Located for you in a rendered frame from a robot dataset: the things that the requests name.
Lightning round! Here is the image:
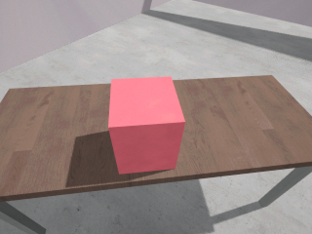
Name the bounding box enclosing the table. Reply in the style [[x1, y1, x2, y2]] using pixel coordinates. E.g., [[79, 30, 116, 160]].
[[0, 75, 312, 234]]

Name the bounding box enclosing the carton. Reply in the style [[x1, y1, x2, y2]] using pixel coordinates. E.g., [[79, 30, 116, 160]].
[[108, 76, 185, 175]]

